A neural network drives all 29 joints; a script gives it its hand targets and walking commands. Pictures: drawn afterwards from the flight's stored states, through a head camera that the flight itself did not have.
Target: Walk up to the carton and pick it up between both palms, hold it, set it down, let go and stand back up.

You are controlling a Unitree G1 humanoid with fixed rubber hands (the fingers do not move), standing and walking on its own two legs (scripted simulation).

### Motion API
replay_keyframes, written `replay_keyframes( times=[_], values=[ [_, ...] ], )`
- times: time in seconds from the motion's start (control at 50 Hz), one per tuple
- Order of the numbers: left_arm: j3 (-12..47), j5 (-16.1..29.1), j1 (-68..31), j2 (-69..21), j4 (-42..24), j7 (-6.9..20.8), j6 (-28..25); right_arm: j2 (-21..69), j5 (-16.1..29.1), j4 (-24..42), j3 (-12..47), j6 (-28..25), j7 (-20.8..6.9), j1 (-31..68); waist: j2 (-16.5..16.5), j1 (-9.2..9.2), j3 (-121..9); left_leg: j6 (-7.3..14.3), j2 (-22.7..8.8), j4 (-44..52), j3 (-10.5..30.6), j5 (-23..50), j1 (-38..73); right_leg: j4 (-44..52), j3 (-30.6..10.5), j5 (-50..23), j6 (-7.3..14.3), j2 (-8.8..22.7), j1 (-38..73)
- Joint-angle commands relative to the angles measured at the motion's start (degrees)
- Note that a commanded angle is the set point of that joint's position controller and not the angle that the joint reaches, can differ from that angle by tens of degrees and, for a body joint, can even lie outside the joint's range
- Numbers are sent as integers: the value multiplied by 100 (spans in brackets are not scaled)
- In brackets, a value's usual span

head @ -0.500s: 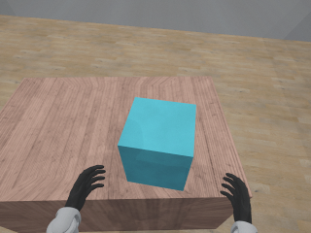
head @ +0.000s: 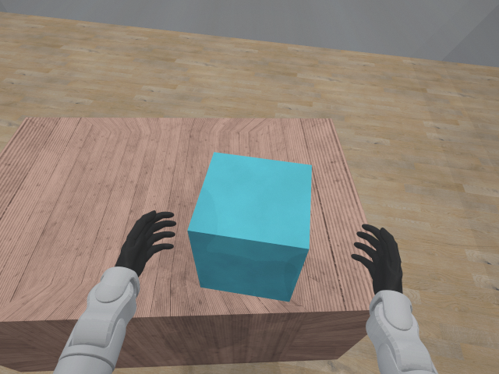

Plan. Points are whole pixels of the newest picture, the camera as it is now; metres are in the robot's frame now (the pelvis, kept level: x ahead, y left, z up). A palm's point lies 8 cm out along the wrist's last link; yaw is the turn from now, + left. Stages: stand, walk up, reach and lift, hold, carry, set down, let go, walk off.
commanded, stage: reach and lift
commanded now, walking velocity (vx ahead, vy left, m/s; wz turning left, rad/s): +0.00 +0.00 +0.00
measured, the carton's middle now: (253, 229) +0.43 +0.02 -0.10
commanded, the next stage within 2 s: none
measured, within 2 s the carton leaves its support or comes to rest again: neither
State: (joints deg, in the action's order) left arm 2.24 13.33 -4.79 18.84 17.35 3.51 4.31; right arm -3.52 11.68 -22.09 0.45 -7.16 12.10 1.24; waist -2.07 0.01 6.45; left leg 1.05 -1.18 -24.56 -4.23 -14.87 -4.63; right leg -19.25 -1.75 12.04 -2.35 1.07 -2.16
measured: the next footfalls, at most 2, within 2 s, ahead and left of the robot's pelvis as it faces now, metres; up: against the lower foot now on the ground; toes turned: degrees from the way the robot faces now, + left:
none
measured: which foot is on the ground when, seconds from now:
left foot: down 0.00-1.00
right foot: down 0.00-1.00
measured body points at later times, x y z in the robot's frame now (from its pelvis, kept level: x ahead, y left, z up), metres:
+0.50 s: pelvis -0.01 +0.00 +0.00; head +0.00 +0.02 +0.45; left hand +0.37 +0.19 +0.07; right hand +0.32 -0.21 +0.07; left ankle -0.01 +0.10 -0.74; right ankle -0.01 -0.15 -0.74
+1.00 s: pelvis -0.01 -0.01 +0.00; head +0.02 +0.01 +0.45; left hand +0.43 +0.18 +0.11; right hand +0.39 -0.20 +0.10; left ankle -0.01 +0.10 -0.74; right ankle -0.01 -0.15 -0.74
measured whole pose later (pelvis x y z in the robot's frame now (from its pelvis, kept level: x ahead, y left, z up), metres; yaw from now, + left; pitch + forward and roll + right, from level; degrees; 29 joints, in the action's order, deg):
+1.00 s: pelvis -0.01 -0.01 +0.00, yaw +1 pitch +4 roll -1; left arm 0.4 13.6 -44.6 21.0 47.6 2.4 12.3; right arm -7.5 14.5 -36.8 -1.5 8.8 14.7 35.9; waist -1.8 5.2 -1.6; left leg 0.3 -1.7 -24.8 -2.3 -12.1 -17.1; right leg -19.8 0.0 10.1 -1.6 0.5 -14.1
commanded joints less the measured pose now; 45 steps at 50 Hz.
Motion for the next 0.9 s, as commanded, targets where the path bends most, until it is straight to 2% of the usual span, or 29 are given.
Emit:
replay_keyframes(
  times=[0.0, 0.02, 0.12, 0.26, 0.34, 0.38, 0.42, 0.46, 0.54, 0.6, 0.7, 0.72, 0.78, 0.82, 0.88],
  values=[
    [-421, 65, -2123, 749, -1226, -16, -32, -742, -57, 1554, -277, 42, -41, 1596, 634, 142, -1980, -495, 83, 202, 159, 2693, 995, 230, 160, -1627, 325, -209, -209],
    [-378, 107, -2281, 753, -1116, -12, -17, -755, -83, 1590, -336, 96, -53, 1712, 502, 177, -2058, -477, 67, 211, 191, 2576, 936, 211, 177, -1561, 323, -221, -226],
    [-381, 176, -2890, 791, -888, -55, 18, -776, -79, 1638, -364, 345, -82, 2167, 370, 216, -2307, -430, 49, 240, 244, 2330, 902, 171, 150, -1526, 291, -213, -248],
    [-462, 133, -3718, 843, -535, -113, 177, -964, 13, 1483, -362, 616, -73, 2996, 471, 197, -2802, -452, 42, 173, 273, 2510, 961, 102, 182, -1598, 280, -257, -358],
    [-476, 125, -4282, 942, -279, -147, 308, -1083, -2, 1306, -507, 773, -38, 3468, 513, 263, -2987, -432, 65, 211, 261, 2196, 907, 96, 200, -1504, 295, -272, -424],
    [-515, 102, -4522, 1019, -260, -178, 361, -1112, 41, 1290, -456, 859, -18, 3692, 578, 242, -3079, -420, 77, 208, 244, 2175, 905, 66, 193, -1529, 274, -253, -434],
    [-547, 87, -4664, 1024, -159, -190, 439, -1168, 77, 1171, -447, 936, -1, 3864, 589, 254, -3138, -431, 82, 166, 227, 2360, 968, 67, 201, -1679, 269, -264, -436],
    [-562, 31, -5009, 1073, 152, -189, 505, -1190, 101, 883, -436, 1030, 6, 4175, 642, 250, -3070, -409, 89, 202, 236, 2196, 898, 73, 195, -1613, 263, -239, -476],
    [-562, 73, -5656, 1195, 848, -151, 494, -1198, 133, 503, -428, 1214, 46, 4797, 482, 283, -3087, -307, 137, 275, 195, 1713, 552, 99, 167, -1406, 216, -165, -468],
    [-511, 76, -5934, 1197, 1076, -140, 416, -1165, 190, 343, -356, 1239, 81, 5032, 483, 346, -3421, -306, 142, 187, 195, 1955, 620, 46, 191, -1715, 191, -186, -495],
    [-554, 47, -6206, 1185, 1117, -104, 335, -1240, 269, 364, -330, 1142, 164, 5270, 577, 427, -4359, -405, 170, -106, 207, 2895, 955, -47, 264, -2511, 171, -260, -510],
    [-511, 54, -6354, 1169, 1155, -100, 364, -1273, 242, 261, -380, 1163, 185, 5413, 578, 523, -4354, -404, 161, -127, 216, 2909, 997, -49, 296, -2541, 162, -271, -610],
    [-557, 29, -6570, 1257, 1339, -79, 377, -1342, 210, 227, -381, 1163, 242, 5677, 540, 526, -4388, -414, 178, -170, 197, 2970, 873, -79, 321, -2726, 125, -278, -574],
    [-496, 69, -6803, 1245, 1379, -92, 411, -1402, 172, 113, -471, 1185, 264, 5900, 565, 634, -4391, -438, 166, -189, 229, 2932, 899, -76, 375, -2680, 129, -290, -683],
    [-502, 53, -7007, 1311, 1689, -109, 439, -1370, 230, -60, -429, 1221, 275, 6102, 577, 595, -4389, -427, 169, -204, 231, 2906, 822, -96, 363, -2731, 126, -286, -656]
  ],
)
